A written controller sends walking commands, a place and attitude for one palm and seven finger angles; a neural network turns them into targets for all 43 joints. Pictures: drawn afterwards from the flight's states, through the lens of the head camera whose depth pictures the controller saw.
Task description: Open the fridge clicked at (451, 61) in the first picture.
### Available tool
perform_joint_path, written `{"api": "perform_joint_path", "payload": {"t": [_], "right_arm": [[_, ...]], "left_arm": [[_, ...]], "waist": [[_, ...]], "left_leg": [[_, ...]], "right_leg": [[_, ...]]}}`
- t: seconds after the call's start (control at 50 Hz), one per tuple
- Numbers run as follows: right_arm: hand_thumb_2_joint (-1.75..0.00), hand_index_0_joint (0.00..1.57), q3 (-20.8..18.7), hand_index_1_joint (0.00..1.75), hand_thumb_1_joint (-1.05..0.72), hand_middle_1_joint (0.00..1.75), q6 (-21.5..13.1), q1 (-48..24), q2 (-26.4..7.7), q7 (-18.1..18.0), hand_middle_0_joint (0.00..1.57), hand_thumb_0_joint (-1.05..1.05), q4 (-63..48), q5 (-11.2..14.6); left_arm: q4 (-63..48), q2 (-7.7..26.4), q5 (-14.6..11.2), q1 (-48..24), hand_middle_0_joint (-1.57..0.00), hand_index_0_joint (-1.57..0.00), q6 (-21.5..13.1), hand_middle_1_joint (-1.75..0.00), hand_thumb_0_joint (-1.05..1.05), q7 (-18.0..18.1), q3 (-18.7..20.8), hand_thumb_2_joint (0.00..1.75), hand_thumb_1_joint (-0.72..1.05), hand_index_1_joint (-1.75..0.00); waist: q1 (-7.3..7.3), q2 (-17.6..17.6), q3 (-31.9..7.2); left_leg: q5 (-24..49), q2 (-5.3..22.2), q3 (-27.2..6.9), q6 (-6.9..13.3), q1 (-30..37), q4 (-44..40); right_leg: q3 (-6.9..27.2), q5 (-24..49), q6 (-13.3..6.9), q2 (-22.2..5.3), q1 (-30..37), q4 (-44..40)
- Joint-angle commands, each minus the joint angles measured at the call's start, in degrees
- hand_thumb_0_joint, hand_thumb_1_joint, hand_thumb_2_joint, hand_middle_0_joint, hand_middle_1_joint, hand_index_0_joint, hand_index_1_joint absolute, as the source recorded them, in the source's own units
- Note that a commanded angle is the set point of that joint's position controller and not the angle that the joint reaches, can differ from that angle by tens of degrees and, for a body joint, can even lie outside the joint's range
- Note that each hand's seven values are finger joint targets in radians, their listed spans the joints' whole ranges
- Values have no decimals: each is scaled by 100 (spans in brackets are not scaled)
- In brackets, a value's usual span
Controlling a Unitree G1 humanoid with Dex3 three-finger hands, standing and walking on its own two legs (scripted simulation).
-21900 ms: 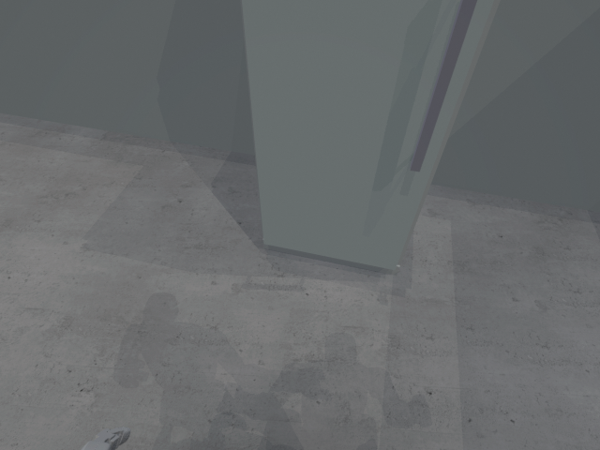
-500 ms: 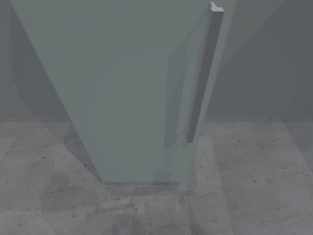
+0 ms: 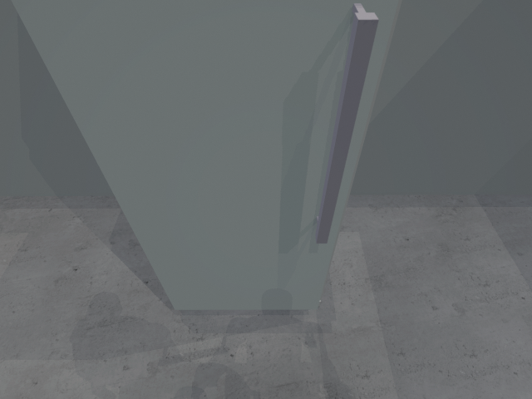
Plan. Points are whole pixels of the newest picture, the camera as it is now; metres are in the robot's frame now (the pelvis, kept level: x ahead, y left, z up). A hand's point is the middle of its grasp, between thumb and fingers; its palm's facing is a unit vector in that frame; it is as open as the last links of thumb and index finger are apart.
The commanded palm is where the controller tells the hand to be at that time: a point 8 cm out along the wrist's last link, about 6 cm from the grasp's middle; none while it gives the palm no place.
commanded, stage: look again from close up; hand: right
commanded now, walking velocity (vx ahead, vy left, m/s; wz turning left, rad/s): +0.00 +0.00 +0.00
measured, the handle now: (334, 153) +0.52 -0.10 +0.09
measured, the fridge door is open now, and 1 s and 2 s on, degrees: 0 0 0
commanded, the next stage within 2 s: raise the hand to about handle height in 0.64 s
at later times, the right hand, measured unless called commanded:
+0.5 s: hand out of the picture +0.00 -0.20 -0.18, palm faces +0.01 +0.98 -0.22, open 7.4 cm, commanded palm none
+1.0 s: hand (429, 342) +0.20 -0.20 +0.03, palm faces +0.16 +0.98 -0.09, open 7.9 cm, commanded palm +0.12 -0.26 -0.03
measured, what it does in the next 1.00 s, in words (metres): stands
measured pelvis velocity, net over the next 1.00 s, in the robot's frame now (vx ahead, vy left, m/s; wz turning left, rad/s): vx -0.03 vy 0.01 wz -0.05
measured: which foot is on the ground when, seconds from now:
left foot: down 0.00-1.00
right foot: down 0.00-1.00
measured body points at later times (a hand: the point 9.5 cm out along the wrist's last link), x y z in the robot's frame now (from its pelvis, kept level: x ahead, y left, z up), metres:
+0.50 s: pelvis +0.00 +0.00 +0.00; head +0.00 -0.01 +0.45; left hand +0.04 +0.25 -0.15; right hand +0.00 -0.25 -0.16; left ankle -0.07 +0.12 -0.74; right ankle +0.04 -0.08 -0.74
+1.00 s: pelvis -0.03 +0.01 -0.03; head -0.03 +0.01 +0.42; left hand +0.13 +0.24 -0.12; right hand +0.19 -0.26 +0.03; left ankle -0.05 +0.11 -0.74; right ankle +0.04 -0.08 -0.74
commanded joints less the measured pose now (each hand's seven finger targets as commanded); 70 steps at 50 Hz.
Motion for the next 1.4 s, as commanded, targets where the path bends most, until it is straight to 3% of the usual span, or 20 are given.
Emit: {"api": "perform_joint_path", "payload": {"t": [0.0,0.66,0.7,0.72,0.74,0.76,0.78,0.8,0.82,0.84,0.88,0.94,0.96,0.98,1.04,1.1,1.16,1.22,1.28,1.38], "right_arm": [[-90,20,-122,30,-90,30,-73,338,-746,-30,20,0,-163,27],[-90,20,-146,30,-90,30,-72,246,-834,-14,20,0,-146,31],[-90,20,-145,30,-90,30,-72,253,-836,-20,20,0,-147,23],[-90,20,68,30,-90,30,-163,464,-283,-302,20,0,-179,-73],[-89,20,-1382,32,-88,32,-1282,-3481,-2185,-214,20,0,-8631,1051],[-88,20,-1027,33,-85,33,-1065,-1020,-1711,-259,20,0,-7736,726],[-87,21,-925,34,-83,34,-798,-700,-1416,-497,21,0,-7275,768],[-86,21,107,36,-81,36,-354,887,276,-402,21,0,-6202,884],[-85,21,-246,37,-78,37,-577,-96,-94,-327,21,0,-7209,1167],[-84,21,-500,39,-76,39,-811,78,-349,-191,21,0,-7088,1191],[-82,21,-1126,42,-71,42,-1311,501,-690,174,21,0,-5856,1230],[-79,22,-1295,47,-64,47,-2430,854,-399,1258,22,0,-4462,1539],[-78,22,-1315,48,-62,48,-2741,1008,-459,1712,22,0,-4403,1652],[-77,22,-1573,50,-60,50,-2880,1132,-749,2181,22,0,-4116,1740],[-74,23,-2051,54,-53,54,-2650,895,-1494,3029,23,0,-5160,2032],[-71,23,-2500,58,-46,58,-2405,0,-1969,2940,23,0,-6789,2406],[-68,24,-2404,63,-39,63,-2829,-655,-1789,2385,24,0,-8209,2453],[-65,24,-1875,68,-32,68,-3107,-1042,-1421,2091,24,0,-8147,2244],[-62,25,-1560,72,-25,72,-2845,-1047,-1395,2407,25,0,-7298,2167],[-57,25,-2239,80,-13,80,-1537,-614,-2208,3064,25,0,-6332,2221]], "left_arm": [[-215,873,-29,71,-20,-20,-111,-30,0,29,172,90,90,-30],[-220,972,-26,-19,-20,-20,-114,-30,0,21,189,90,90,-30],[-222,953,-29,-15,-20,-20,-122,-30,0,23,189,90,90,-30],[-619,685,-34,96,-20,-20,-141,-30,0,-28,92,90,90,-30],[-2519,1501,-374,456,-20,-20,-787,-30,0,174,370,90,90,-30],[-2360,1094,-351,100,-20,-20,-1357,-30,0,290,64,90,90,-30],[-2054,1050,-293,163,-20,-20,-1477,-30,0,328,163,90,90,-30],[-2137,668,-380,299,-20,-20,-1482,-30,0,262,151,90,90,-30],[-2609,973,-375,125,-20,-20,-1517,-30,0,239,218,90,90,-30],[-2786,1058,-368,-59,-20,-20,-1572,-30,0,271,303,90,90,-30],[-2976,1125,-291,-18,-20,-20,-1516,-30,0,275,353,90,90,-30],[-3209,1128,-185,-279,-20,-20,-1386,-30,0,187,412,90,90,-30],[-3401,1153,-208,-406,-20,-20,-1411,-30,0,135,453,90,90,-30],[-3624,1199,-281,-413,-20,-20,-1416,-30,0,60,485,90,90,-30],[-4328,1233,-386,-618,-20,-20,-1452,-30,0,11,450,90,90,-30],[-4595,1099,-339,-404,-20,-20,-1435,-30,0,139,413,90,90,-30],[-4443,904,-278,-152,-20,-20,-1508,-30,0,277,335,90,90,-30],[-4032,982,-243,68,-20,-20,-1645,-30,0,372,279,90,90,-30],[-3829,1141,-337,81,-20,-20,-1736,-30,0,447,228,90,90,-30],[-3950,1201,-444,-55,-20,-20,-1704,-30,0,533,237,90,90,-30]], "waist": [[22,-66,153],[36,-122,80],[28,-140,49],[136,-550,392],[743,-1186,-2301],[75,-2258,-2335],[61,-2098,-1969],[327,-1350,-1053],[290,-896,-547],[312,-443,-426],[303,541,114],[79,1845,376],[-27,1810,179],[-135,1370,85],[-329,-381,-1281],[-222,-705,-1974],[47,-1160,-1721],[431,-1053,-974],[565,-719,-504],[54,-401,-1146]], "left_leg": [[620,660,-467,138,-728,-472],[534,679,-445,122,-689,-500],[646,693,-448,120,-661,-500],[1788,676,-697,118,-1143,-240],[1994,18,127,161,-1211,493],[566,-77,45,239,-1673,1325],[-290,-88,77,217,-1785,1516],[-435,-148,136,183,-2175,1526],[-403,-87,152,168,-2064,1350],[-352,-101,173,159,-2135,948],[-582,-152,175,153,-2522,723],[-1213,-223,171,140,-3681,1554],[-1396,-182,12,161,-3766,1709],[-1205,-106,-192,231,-3616,1808],[-786,-14,-489,231,-2976,1947],[-971,-45,-735,93,-2877,1824],[-640,-185,-612,146,-3111,1841],[-736,-283,-471,171,-3606,1862],[-882,-254,-577,69,-3621,1636],[-502,-36,-922,-95,-2736,1267]], "right_leg": [[976,587,88,-847,539,-381],[1026,448,107,-852,584,-453],[1020,620,90,-865,611,-414],[822,1867,190,-767,369,742],[1099,1913,342,-262,2368,291],[1224,2477,366,-666,3009,-23],[1268,1608,664,-534,2094,-204],[1230,626,464,-644,1668,-381],[1287,-518,335,-545,876,-304],[1231,-1171,251,-452,476,-22],[1071,-1238,235,-180,-471,611],[855,-1213,302,-115,-1905,1657],[757,-1243,314,-75,-2175,1923],[680,-1137,330,-46,-2215,2081],[492,-881,227,85,-1799,2325],[547,-871,144,-35,-1556,2443],[734,-660,93,-192,-1052,2385],[931,-916,58,-251,-1150,2402],[1017,-1132,32,-238,-1383,2396],[946,-641,30,-187,-1322,2211]]}}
